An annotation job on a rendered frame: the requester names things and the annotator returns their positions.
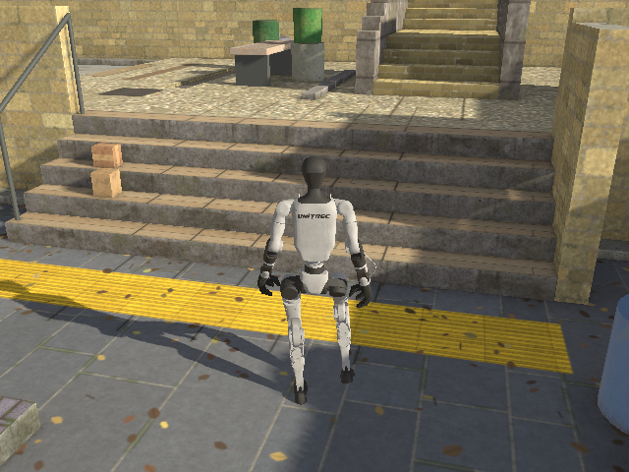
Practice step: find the robot right forearm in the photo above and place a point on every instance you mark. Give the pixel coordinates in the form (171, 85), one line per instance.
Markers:
(360, 266)

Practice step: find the robot left forearm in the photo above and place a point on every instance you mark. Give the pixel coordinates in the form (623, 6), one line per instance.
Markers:
(267, 262)

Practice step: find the robot left thigh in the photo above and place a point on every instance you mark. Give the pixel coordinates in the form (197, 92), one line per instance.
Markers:
(290, 289)

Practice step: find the left robot upper arm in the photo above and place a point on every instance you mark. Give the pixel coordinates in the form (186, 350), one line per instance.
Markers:
(278, 224)

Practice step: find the robot left shin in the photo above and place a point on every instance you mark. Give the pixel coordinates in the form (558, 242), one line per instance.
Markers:
(297, 360)

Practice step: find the robot right hand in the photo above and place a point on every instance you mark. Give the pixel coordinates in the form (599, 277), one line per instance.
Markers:
(366, 292)

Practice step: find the right robot upper arm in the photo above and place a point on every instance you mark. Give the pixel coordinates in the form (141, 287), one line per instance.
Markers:
(350, 227)

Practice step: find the robot left hand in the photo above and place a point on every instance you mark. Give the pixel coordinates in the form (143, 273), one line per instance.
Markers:
(268, 281)

